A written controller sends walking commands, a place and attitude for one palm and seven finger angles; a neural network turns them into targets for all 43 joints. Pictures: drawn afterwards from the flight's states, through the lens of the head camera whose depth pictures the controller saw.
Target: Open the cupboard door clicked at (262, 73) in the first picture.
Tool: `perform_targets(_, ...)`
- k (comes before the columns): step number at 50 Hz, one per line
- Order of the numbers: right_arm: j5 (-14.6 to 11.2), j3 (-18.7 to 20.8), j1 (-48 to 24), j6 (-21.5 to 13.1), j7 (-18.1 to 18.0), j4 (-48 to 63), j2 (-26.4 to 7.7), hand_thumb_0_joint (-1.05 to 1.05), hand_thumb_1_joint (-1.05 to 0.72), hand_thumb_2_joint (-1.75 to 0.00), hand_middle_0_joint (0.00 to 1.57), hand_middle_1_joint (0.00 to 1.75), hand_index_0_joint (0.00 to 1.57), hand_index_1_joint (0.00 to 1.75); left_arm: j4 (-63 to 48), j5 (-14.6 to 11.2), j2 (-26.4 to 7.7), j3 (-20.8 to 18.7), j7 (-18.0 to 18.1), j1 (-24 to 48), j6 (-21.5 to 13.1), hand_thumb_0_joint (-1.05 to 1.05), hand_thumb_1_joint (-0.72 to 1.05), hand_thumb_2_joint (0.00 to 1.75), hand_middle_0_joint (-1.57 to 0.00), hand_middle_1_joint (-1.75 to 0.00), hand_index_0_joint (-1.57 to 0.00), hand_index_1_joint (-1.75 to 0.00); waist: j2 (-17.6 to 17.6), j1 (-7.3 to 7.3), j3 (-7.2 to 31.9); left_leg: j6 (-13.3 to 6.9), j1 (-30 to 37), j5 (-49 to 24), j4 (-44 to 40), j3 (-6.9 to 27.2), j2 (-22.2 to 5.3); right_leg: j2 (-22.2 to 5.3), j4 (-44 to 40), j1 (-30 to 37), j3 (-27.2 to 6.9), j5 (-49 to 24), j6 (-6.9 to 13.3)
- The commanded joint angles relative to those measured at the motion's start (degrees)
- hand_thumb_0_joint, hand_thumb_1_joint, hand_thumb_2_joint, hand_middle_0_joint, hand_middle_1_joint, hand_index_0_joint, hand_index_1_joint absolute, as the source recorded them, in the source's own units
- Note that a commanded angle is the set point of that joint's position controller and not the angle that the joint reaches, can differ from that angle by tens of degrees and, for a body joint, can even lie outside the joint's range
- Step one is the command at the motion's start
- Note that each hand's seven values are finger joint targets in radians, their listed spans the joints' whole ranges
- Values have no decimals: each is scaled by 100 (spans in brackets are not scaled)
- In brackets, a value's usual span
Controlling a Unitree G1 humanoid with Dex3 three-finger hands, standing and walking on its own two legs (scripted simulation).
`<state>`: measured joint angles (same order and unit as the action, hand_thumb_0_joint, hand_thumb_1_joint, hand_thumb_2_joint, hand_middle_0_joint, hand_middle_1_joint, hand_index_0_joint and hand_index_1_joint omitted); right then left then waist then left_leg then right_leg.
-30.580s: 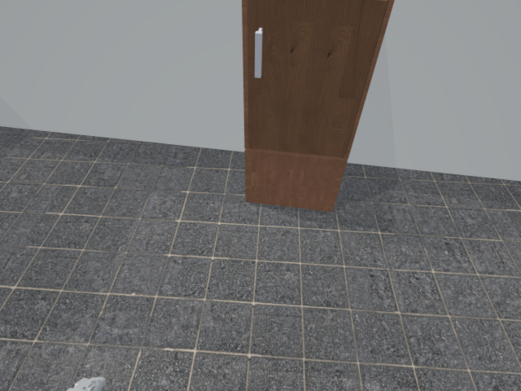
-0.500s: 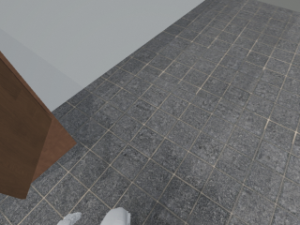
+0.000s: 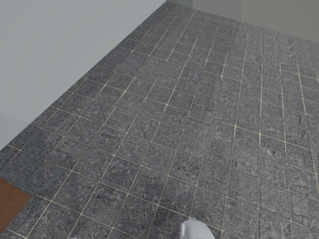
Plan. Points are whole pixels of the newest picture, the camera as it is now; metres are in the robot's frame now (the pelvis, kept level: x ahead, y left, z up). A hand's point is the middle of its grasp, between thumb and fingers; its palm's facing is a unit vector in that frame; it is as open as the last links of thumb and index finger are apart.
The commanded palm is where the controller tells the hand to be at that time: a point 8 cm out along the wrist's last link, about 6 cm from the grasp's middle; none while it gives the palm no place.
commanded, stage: walk to a spot facing it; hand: left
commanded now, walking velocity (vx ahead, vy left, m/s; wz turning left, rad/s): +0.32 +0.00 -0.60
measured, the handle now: out of the picture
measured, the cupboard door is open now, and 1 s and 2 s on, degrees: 42 42 42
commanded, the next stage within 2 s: turn to face it in 1.04 s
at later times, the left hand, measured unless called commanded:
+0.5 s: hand (135, 185) +0.29 +0.09 -0.16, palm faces -0.18 -0.96 -0.23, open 7.2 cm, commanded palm none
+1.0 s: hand (149, 133) +0.51 +0.06 -0.18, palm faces -0.27 -0.95 -0.14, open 7.3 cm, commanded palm none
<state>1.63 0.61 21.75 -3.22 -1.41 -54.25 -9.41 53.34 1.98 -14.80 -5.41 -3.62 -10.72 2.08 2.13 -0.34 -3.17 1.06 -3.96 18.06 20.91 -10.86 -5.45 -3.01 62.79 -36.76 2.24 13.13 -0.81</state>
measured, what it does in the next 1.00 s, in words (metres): walks ahead, turning right: right foot, then left foot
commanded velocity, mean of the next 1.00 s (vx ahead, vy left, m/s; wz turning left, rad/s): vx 0.34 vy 0.00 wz -0.33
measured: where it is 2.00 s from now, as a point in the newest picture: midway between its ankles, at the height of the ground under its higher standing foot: (189, 172)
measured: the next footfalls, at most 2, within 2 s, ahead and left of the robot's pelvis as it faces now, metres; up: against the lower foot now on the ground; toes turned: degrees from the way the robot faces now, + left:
right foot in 0.20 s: +0.21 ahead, -0.14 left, +0.00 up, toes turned -14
left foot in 0.80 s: +0.52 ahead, -0.04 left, +0.00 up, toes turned -11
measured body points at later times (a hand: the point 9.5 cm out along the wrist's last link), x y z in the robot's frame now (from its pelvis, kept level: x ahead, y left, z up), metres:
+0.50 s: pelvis +0.20 -0.09 +0.00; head +0.23 -0.11 +0.45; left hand +0.30 +0.14 -0.14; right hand +0.22 -0.34 -0.15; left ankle +0.31 +0.07 -0.66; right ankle +0.17 -0.13 -0.74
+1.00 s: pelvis +0.45 -0.10 +0.00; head +0.48 -0.09 +0.44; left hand +0.52 +0.11 -0.17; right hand +0.41 -0.34 -0.14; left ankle +0.48 -0.03 -0.74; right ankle +0.39 -0.24 -0.64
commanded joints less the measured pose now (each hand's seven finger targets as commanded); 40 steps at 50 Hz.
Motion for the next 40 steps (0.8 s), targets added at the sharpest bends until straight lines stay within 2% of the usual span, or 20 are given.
perform_targets(1, 46, 252, 748, -91, -43, 8, -971, 0, -90, -90, 20, 30, 20, 30, -713, -37, 156, 169, -82, 1170, -207, 0, 90, 90, -20, -30, -20, -30, -1203, 406, -112, -555, 742, -2748, -591, 190, -1232, -55, -1299, -472, 375, -116, 66)
perform_targets(3, 66, 236, 839, -72, -44, -70, -954, 0, -90, -90, 20, 30, 20, 30, -739, -46, 162, 174, -86, 1432, -207, 0, 90, 90, -20, -30, -20, -30, -1152, 466, -331, -555, 523, -2937, -568, 50, -1326, 2, -1915, -47, 525, -50, 178)
perform_targets(5, 63, 261, 794, -61, -40, -123, -1102, 0, -90, -90, 20, 30, 20, 30, -654, -58, 69, 151, -65, 1228, -222, 0, 90, 90, -20, -30, -20, -30, -1108, 302, -210, -563, 483, -3917, -223, -106, -1448, 209, -2209, 633, 676, 185, 363)
perform_targets(7, 31, 294, 520, -48, -36, -91, -1240, 0, -90, -90, 20, 30, 20, 30, -411, -54, -114, 79, -8, 337, -272, 0, 90, 90, -20, -30, -20, -30, -1124, -187, 242, -454, 344, -5085, 917, -297, -1413, 470, -2523, 1866, 793, 299, 594)
perform_targets(8, -30, 288, 232, -58, -13, -14, -1302, 0, -90, -90, 20, 30, 20, 30, -108, -35, -328, -6, 31, -623, -327, 0, 90, 90, -20, -30, -20, -30, -919, -677, 661, -253, -230, -5017, 2026, -504, -1183, 591, -2883, 3258, 816, 2, 718)
perform_targets(9, -136, 253, 158, -74, 76, 121, -1074, 0, -90, -90, 20, 30, 20, 30, 131, -8, -949, -180, 114, -1537, -394, 0, 90, 90, -20, -30, -20, -30, 217, -1100, 1368, -24, -1695, -3084, 3721, -633, -733, -386, -3260, 5043, -437, 283, 1069)
perform_targets(10, -219, 198, 176, -82, 59, 337, -724, 0, -90, -90, 20, 30, 20, 30, 201, -97, -1493, -300, 212, -1972, -416, 0, 90, 90, -20, -30, -20, -30, 1550, -1069, 1981, 276, -3291, 1662, 5756, -133, 294, -2053, -4175, 5895, -3674, -288, 1696)
perform_targets(11, -195, 264, -299, -29, 36, 433, -940, 0, -90, -90, 20, 30, 20, 30, 112, -186, -1517, -306, 316, -1636, -372, 0, 90, 90, -20, -30, -20, -30, 847, -925, 1419, 89, -3782, 1488, 6266, 907, 26, -2158, -4597, 5272, -3888, -109, 1756)
perform_targets(12, -177, 311, -412, -24, 54, 375, -841, 0, -90, -90, 20, 30, 20, 30, 0, -210, -1242, -228, 348, -1041, -363, 0, 90, 90, -20, -30, -20, -30, 346, -643, 727, 67, -3825, 765, 6186, 1021, -314, -2013, -4764, 4416, -3098, 363, 1682)
perform_targets(14, -80, 287, -433, 73, 64, 179, -730, 0, -90, -90, 20, 30, 20, 30, -205, -181, -719, -19, 355, -272, -438, 0, 90, 90, -20, -30, -20, -30, 17, -119, 171, 167, -3069, 98, 5479, 1107, -517, -1454, -5018, 2627, -2091, 125, 1260)
perform_targets(17, 3, 287, 41, 238, 106, -64, -506, 0, -90, -90, 20, 30, 20, 30, -173, -106, -471, 37, 354, -88, -564, 0, 90, 90, -20, -30, -20, -30, 174, 247, 129, 226, -2582, -264, 4650, 986, -420, -951, -5195, 1943, -1255, -294, 1116)
perform_targets(20, 8, 303, -206, 260, 148, 1, -490, 0, -90, -90, 20, 30, 20, 30, -17, -137, -358, 36, 316, -388, -649, 0, 90, 90, -20, -30, -20, -30, 279, 194, 197, 285, -2982, -744, 4108, 957, -332, -706, -5269, 2431, -1159, -446, 1000)
perform_targets(25, -15, 312, -1172, 165, 187, 309, -532, 0, -90, -90, 20, 30, 20, 30, 284, -151, -183, 86, 344, -1007, -749, 0, 90, 90, -20, -30, -20, -30, 262, -25, 151, 291, -3778, -1027, 3412, 1005, -271, -800, -5086, 3555, -1284, -1739, 1004)
perform_targets(33, -56, 246, -2413, 55, 286, 569, -416, 0, -90, -90, 20, 30, 20, 30, 745, -108, -186, 203, 479, -1828, -759, 0, 90, 90, -20, -30, -20, -30, 375, -333, -182, 76, -3688, -549, 2211, 653, 95, -959, -4641, 4529, -1375, -3893, 1108)
perform_targets(35, -55, 235, -2322, 24, 267, 506, -422, 0, -90, -90, 20, 30, 20, 30, 800, -108, -240, 203, 498, -1831, -755, 0, 90, 90, -20, -30, -20, -30, 419, -199, -68, -57, -2998, -331, 1699, 397, 377, -881, -4246, 4467, -1231, -4947, 1016)
perform_targets(36, -44, 256, -2010, 2, 236, 379, -454, 0, -90, -90, 20, 30, 20, 30, 827, -100, -287, 191, 503, -1777, -767, 0, 90, 90, -20, -30, -20, -30, 377, -33, 67, -125, -2408, -310, 1424, 203, 586, -805, -3862, 4352, -1116, -5610, 951)
perform_targets(37, -30, 279, -1315, -24, 173, 157, -537, 0, -90, -90, 20, 30, 20, 30, 812, -125, -325, 170, 508, -1627, -779, 0, 90, 90, -20, -30, -20, -30, 366, 323, 288, -235, -1426, -692, 1065, 156, 737, -659, -3314, 3942, -919, -5783, 823)
perform_targets(38, -1, 343, -408, -40, 116, -122, -784, 0, -90, -90, 20, 30, 20, 30, 776, -161, -331, 154, 497, -1496, -786, 0, 90, 90, -20, -30, -20, -30, 181, 716, 701, -416, 180, -1227, 880, 452, 483, -531, -2352, 2946, -826, -4977, 658)
perform_targets(39, 96, 490, 479, -79, 53, -311, -1369, 0, -90, -90, 20, 30, 20, 30, 670, -223, -107, 169, 454, -1600, -794, 0, 90, 90, -20, -30, -20, -30, -775, 978, 1443, -1028, 1776, -1525, 887, 2395, -993, 77, -711, 1415, -500, -2693, 396)
perform_targets(40, 73, 518, 974, -63, 27, -393, -1633, 0, -90, -90, 20, 30, 20, 30, 562, -264, 102, 266, 406, -1697, -835, 0, 90, 90, -20, -30, -20, -30, -1602, 887, 1937, -1698, 2360, -2258, 145, 3969, -2339, 650, 1204, 555, -248, 1462, 363)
